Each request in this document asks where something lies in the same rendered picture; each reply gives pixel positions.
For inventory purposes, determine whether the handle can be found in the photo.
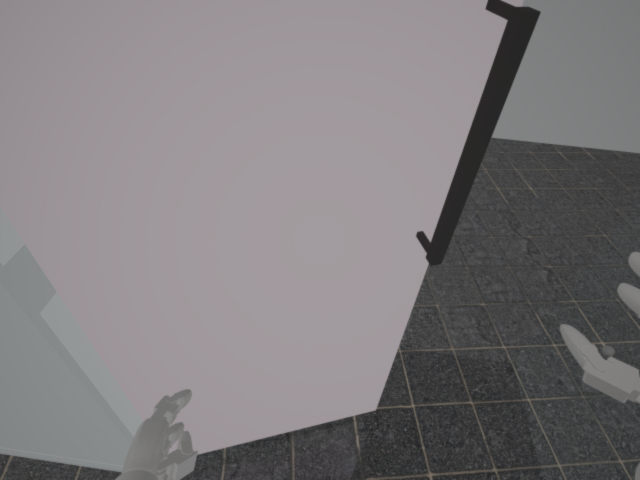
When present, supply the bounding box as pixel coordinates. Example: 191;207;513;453
416;0;541;266

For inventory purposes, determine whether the robot left hand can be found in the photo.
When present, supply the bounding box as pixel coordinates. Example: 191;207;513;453
121;389;198;480

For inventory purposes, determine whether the fridge door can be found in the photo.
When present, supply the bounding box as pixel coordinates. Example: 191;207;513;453
0;0;524;455

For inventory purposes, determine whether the robot right hand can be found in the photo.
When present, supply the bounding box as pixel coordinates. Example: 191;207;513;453
560;252;640;404

